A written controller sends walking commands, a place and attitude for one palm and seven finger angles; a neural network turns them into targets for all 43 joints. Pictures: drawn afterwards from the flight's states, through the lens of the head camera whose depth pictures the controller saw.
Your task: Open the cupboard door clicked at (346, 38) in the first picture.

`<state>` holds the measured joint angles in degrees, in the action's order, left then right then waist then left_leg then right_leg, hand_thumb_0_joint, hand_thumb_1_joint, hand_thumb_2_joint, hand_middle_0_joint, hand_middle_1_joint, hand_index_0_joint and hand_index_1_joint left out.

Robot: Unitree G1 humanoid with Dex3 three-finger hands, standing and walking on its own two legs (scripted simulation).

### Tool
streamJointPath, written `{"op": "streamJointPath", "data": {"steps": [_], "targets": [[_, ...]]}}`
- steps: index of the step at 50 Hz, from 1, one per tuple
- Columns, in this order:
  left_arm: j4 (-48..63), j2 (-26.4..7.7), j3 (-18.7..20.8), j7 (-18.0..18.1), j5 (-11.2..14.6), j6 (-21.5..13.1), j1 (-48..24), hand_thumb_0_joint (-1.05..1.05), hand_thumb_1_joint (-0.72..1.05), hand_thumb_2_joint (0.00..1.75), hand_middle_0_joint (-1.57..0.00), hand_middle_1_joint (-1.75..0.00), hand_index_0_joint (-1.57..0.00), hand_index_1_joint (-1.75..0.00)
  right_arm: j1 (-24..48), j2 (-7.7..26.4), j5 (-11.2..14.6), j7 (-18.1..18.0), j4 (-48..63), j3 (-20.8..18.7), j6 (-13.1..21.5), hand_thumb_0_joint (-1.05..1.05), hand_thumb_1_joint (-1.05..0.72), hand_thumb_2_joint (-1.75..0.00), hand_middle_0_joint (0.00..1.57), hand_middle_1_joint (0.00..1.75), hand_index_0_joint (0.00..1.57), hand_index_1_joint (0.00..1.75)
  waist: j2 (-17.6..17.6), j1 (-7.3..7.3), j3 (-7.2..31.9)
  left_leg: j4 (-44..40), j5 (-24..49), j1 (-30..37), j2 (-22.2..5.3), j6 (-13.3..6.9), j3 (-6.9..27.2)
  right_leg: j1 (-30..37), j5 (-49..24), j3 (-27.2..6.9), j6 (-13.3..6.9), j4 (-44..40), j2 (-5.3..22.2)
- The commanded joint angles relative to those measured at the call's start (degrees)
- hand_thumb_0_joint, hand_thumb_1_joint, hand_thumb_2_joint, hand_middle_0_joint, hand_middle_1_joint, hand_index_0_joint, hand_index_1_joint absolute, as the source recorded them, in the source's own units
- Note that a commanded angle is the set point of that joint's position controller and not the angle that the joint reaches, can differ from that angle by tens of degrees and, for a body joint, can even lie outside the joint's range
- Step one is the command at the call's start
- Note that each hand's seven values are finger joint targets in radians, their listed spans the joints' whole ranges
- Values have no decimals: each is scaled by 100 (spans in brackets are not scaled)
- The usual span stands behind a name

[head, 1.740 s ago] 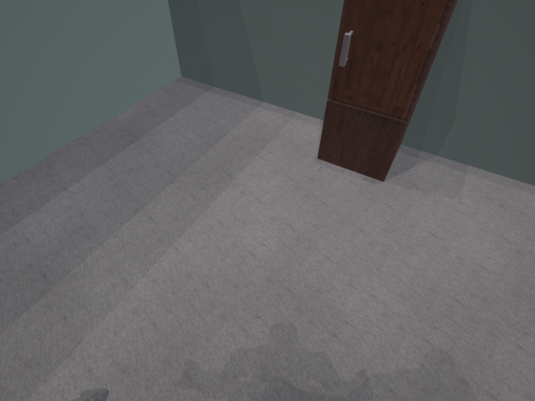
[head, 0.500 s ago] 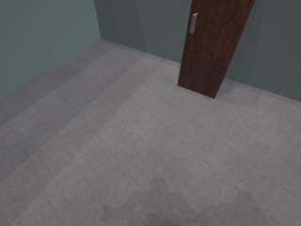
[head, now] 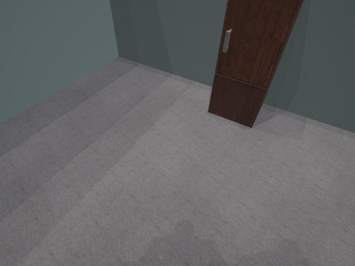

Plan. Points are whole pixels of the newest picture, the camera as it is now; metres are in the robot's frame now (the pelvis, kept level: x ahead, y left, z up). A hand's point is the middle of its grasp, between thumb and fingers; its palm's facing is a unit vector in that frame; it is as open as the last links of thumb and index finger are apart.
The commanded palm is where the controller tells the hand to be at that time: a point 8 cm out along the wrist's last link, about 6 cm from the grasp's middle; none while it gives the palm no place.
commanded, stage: walk to a spot facing it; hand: left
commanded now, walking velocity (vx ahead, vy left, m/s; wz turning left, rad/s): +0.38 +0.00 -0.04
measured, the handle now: (227, 40) +1.50 -0.24 -0.09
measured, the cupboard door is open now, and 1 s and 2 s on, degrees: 0 0 0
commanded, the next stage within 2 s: turn to face it in 1.28 s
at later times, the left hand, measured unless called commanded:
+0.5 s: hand (127, 219) +0.30 +0.17 -0.19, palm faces -0.10 -0.98 -0.15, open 7.4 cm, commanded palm none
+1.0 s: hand (131, 200) +0.36 +0.17 -0.19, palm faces +0.10 -0.98 -0.14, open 7.4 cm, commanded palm none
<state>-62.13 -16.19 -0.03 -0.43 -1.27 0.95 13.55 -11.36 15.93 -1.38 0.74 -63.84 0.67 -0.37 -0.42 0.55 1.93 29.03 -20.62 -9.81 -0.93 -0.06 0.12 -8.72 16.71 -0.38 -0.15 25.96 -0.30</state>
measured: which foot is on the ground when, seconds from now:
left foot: down 0.00-0.54, up 0.56-1.00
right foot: down 0.00-0.12, up 0.14-0.52, down 0.54-1.00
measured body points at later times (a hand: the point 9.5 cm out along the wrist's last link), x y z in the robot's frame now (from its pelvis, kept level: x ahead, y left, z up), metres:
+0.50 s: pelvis +0.19 +0.01 -0.02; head +0.23 +0.01 +0.43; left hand +0.30 +0.22 -0.17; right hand +0.00 -0.16 -0.14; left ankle -0.01 +0.12 -0.74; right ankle +0.31 -0.10 -0.72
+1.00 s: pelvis +0.43 +0.01 -0.01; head +0.44 +0.03 +0.44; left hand +0.36 +0.23 -0.17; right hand +0.54 -0.22 -0.14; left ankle +0.53 +0.13 -0.73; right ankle +0.32 -0.09 -0.74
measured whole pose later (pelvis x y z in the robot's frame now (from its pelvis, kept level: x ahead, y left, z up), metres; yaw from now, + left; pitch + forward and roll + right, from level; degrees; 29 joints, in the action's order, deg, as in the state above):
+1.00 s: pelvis +0.43 +0.01 -0.01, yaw +0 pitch -1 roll -2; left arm -64.4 -8.9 2.1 0.4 -1.5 -3.9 24.0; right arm -7.2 10.2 -1.4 1.8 -57.9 -2.7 2.2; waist -0.6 2.9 -2.0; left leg 36.7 -11.3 -26.3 -6.7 -0.4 -7.4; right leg -0.2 22.7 10.5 -0.6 23.7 0.0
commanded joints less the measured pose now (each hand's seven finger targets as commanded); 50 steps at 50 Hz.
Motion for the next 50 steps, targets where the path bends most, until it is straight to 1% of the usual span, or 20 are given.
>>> {"op": "streamJointPath", "data": {"steps": [1, 3, 5, 6, 7, 10, 15, 20, 23, 25, 26, 27, 28, 29, 31, 35, 41, 47, 48, 50], "targets": [[186, -1042, 319, 48, 17, -166, 570, 0, 90, 90, -20, -30, -20, -30, 40, 484, 6, -55, 467, -182, 162, 0, -90, -90, 20, 30, 20, 30, -915, 94, -970, 700, -376, -1387, -127, -48, -298, -73, 1960, -1949, -869, -1503, 1486], [220, -936, 351, 62, 21, -232, 523, 0, 90, 90, -20, -30, -20, -30, -228, 380, 33, -50, 444, -211, 244, 0, -90, -90, 20, 30, 20, 30, -631, -60, -858, 369, -245, -984, -226, -74, -348, -179, 1135, -1611, -924, -1110, 1439], [317, -591, 317, 35, 41, -228, 273, 0, 90, 90, -20, -30, -20, -30, -1017, 369, 43, -75, 184, -236, 331, 0, -90, -90, 20, 30, 20, 30, 158, -401, -791, -656, -20, 411, -435, -220, 64, -1175, 572, -650, -567, 77, 745], [436, -191, 255, -5, 60, -234, 184, 0, 90, 90, -20, -30, -20, -30, -1761, 800, -29, -128, -50, -379, 379, 0, -90, -90, 20, 30, 20, 30, 1399, -644, -656, -1291, -24, 1323, -1449, -651, 1544, -2216, 468, 187, -255, 1815, 54], [679, -83, 201, 28, 11, -314, -357, 0, 90, 90, -20, -30, -20, -30, -2427, 912, -36, -184, -255, -425, 404, 0, -90, -90, 20, 30, 20, 30, 1764, -849, -906, -1792, 903, 1696, -2148, -929, 2524, -3209, 1522, 370, -138, 3026, -127], [575, -42, 286, -2, 3, -367, -381, 0, 90, 90, -20, -30, -20, -30, -2235, 310, 5, -287, -193, -260, 482, 0, -90, -90, 20, 30, 20, 30, 507, -553, -1148, -1396, 3160, 1633, -2088, -1154, 1689, -3544, 886, -57, -139, 4043, 489], [574, 358, 276, -141, -14, -213, -361, 0, 90, 90, -20, -30, -20, -30, -2122, -104, 60, -344, -242, -209, 613, 0, -90, -90, 20, 30, 20, 30, 769, -201, -1239, -1824, 3225, 1154, -1300, -679, 258, -3344, -222, 452, -2, 3767, 523], [832, 536, 216, -168, 47, -254, -1056, 0, 90, 90, -20, -30, -20, -30, -2313, -148, 42, -374, -427, -201, 608, 0, -90, -90, 20, 30, 20, 30, 868, -284, -1296, -1861, 4336, 958, -1105, -643, -320, -2291, -682, 1027, -155, 1614, 233], [627, 367, 281, -87, 23, -292, -312, 0, 90, 90, -20, -30, -20, -30, -2218, 90, 63, -369, -492, -307, 573, 0, -90, -90, 20, 30, 20, 30, 948, 94, -673, -812, 6233, 1392, -1262, -641, -491, -1284, -562, 1125, -435, 1230, -111], [272, 134, 402, -43, -35, -349, 846, 0, 90, 90, -20, -30, -20, -30, -1988, 165, 89, -351, -401, -349, 556, 0, -90, -90, 20, 30, 20, 30, 769, 632, -136, 692, 5870, 835, -1138, -438, -673, 311, -931, 1072, -561, 751, -188], [64, -267, 521, 8, -86, -436, 1617, 0, 90, 90, -20, -30, -20, -30, -1970, 21, 128, -284, -336, -337, 552, 0, -90, -90, 20, 30, 20, 30, 268, 955, 332, 2281, 4302, -318, -923, -288, -653, 1737, -1009, 195, -874, 559, 565], [-26, -803, 644, 86, -63, -465, 2038, 0, 90, 90, -20, -30, -20, -30, -2335, -397, 196, -247, -200, -293, 579, 0, -90, -90, 20, 30, 20, 30, -1019, 843, 1113, 4412, -364, -1803, 30, -66, -681, 2782, -1230, -2515, -1608, -1, 2317], [2, -916, 685, 122, 72, -436, 1863, 0, 90, 90, -20, -30, -20, -30, -2012, -348, 206, -258, -28, -312, 541, 0, -90, -90, 20, 30, 20, 30, -675, 734, 973, 5507, -1016, -2134, -16, -245, -3, 2273, -720, -3425, -1895, -819, 2805], [133, -719, 650, 125, 79, -415, 1225, 0, 90, 90, -20, -30, -20, -30, -1709, -376, 185, -213, -10, -353, 513, 0, -90, -90, 20, 30, 20, 30, -448, 543, 346, 5631, -450, -2276, -387, -304, 147, 1440, 492, -2865, -1695, -1160, 2588], [279, -123, 447, 147, 48, -457, 470, 0, 90, 90, -20, -30, -20, -30, -1282, -526, 59, -164, 125, -351, 410, 0, -90, -90, 20, 30, 20, 30, 72, 118, -734, 5127, 89, -2187, -762, -238, 188, -522, 524, -1858, -1281, -1365, 2202], [255, 188, 330, 139, -17, -560, 285, 0, 90, 90, -20, -30, -20, -30, -1621, -777, -15, -108, 80, -350, 164, 0, -90, -90, 20, 30, 20, 30, -205, -358, -796, 4031, 448, -1749, -857, -17, -89, -1421, -199, -354, -916, -1591, 1594], [119, 137, 317, 95, 1, -636, 758, 0, 90, 90, -20, -30, -20, -30, -308, -645, -4, 57, 623, -364, 202, 0, -90, -90, 20, 30, 20, 30, -573, -104, -970, 2120, 1225, -2178, -858, 155, -439, -726, -936, 51, -892, -1621, 1355], [-63, -108, 357, 122, -15, -596, 1313, 0, 90, 90, -20, -30, -20, -30, 581, -473, 8, 116, 951, -345, 340, 0, -90, -90, 20, 30, 20, 30, -403, 181, -839, 836, 850, -1970, -531, -35, -807, 599, -2383, 44, -830, -1050, 1577], [-79, -123, 368, 128, -19, -593, 1298, 0, 90, 90, -20, -30, -20, -30, 417, -385, 2, 90, 904, -367, 371, 0, -90, -90, 20, 30, 20, 30, -274, 67, -741, 602, 746, -1564, -450, -90, -868, 612, -2877, 99, -811, -683, 1587], [-51, -131, 373, 130, 29, -589, 1140, 0, 90, 90, -20, -30, -20, -30, -900, -66, -46, 1, 492, -469, 436, 0, -90, -90, 20, 30, 20, 30, 35, -555, -32, -76, 1206, 479, -285, -259, -902, 42, -3473, 627, -510, 1097, 1194]]}}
